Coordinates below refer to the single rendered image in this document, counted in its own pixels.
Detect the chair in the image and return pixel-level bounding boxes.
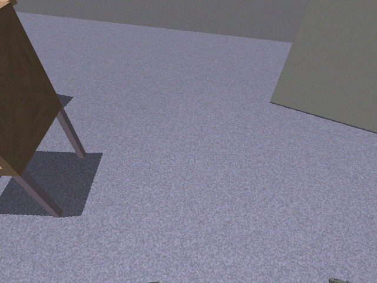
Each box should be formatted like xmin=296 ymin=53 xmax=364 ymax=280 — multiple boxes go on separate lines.
xmin=0 ymin=1 xmax=86 ymax=218

